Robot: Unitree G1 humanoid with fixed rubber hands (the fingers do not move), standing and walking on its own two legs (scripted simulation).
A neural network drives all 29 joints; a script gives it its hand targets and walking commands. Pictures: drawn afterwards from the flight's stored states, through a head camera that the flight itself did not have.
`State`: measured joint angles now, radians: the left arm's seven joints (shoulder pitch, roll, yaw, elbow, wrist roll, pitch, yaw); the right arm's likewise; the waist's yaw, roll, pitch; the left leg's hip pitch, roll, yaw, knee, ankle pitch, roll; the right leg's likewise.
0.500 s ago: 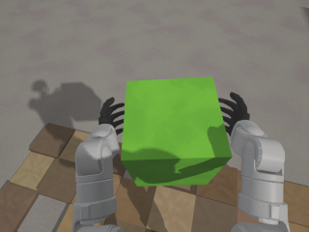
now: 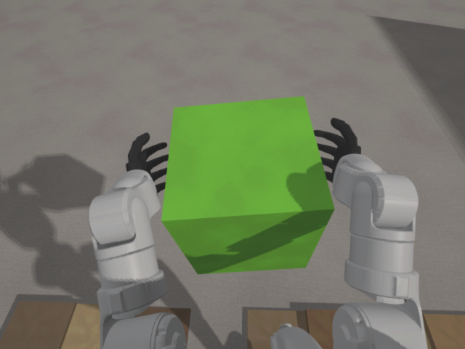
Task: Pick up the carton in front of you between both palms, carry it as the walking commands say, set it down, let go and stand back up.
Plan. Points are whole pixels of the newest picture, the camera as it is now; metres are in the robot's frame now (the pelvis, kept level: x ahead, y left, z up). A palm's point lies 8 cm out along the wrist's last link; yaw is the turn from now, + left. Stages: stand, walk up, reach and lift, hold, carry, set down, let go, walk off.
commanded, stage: carry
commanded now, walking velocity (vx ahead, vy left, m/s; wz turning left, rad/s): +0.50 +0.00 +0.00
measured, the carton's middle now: (245, 194) +0.38 -0.04 +0.06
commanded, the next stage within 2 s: none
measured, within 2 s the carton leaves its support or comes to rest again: neither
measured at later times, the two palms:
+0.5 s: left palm (82, 138) +0.65 +0.33 -0.01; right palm (200, 113) +0.69 +0.03 +0.00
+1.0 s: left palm (96, 53) +0.96 +0.33 +0.04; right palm (195, 36) +0.98 +0.03 +0.06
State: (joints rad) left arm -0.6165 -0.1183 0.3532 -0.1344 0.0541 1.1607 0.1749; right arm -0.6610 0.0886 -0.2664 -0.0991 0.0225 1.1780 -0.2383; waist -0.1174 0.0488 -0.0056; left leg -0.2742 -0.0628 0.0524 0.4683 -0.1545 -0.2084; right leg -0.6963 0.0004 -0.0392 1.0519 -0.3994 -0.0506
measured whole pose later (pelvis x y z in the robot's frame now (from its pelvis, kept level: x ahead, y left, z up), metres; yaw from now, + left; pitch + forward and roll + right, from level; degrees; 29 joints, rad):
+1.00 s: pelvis +0.65 +0.16 -0.07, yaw +5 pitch +4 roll +1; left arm -0.39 -0.10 0.24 -0.07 0.10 1.05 0.16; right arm -0.48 0.10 -0.20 -0.01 0.00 1.04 -0.19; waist -0.07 -0.02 -0.15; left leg -0.10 -0.06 0.03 0.68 -0.45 0.04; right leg -0.53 0.01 -0.12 0.53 -0.08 -0.10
